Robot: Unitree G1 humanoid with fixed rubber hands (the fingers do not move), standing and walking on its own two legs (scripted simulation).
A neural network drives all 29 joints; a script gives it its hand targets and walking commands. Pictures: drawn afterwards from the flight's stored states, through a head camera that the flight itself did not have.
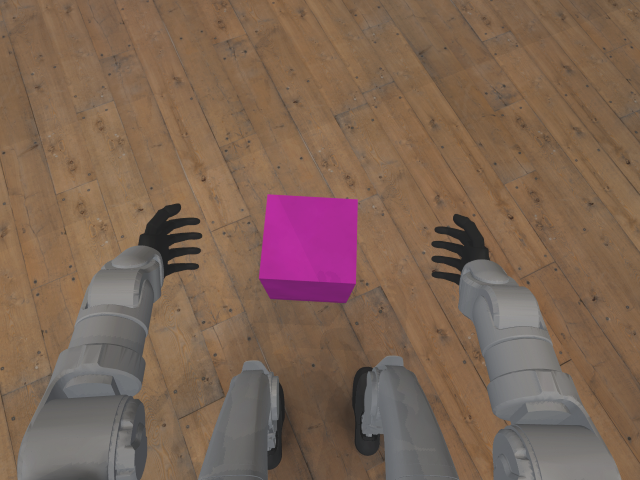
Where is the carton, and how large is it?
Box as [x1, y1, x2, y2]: [259, 194, 357, 302]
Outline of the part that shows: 268,194 259,279 270,298 345,302 355,284 357,199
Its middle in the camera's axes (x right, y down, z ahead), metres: -0.03 +0.02 +0.98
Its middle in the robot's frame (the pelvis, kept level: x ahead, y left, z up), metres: +0.54 +0.03 -0.54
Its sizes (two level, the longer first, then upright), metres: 0.210 0.200 0.250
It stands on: the floor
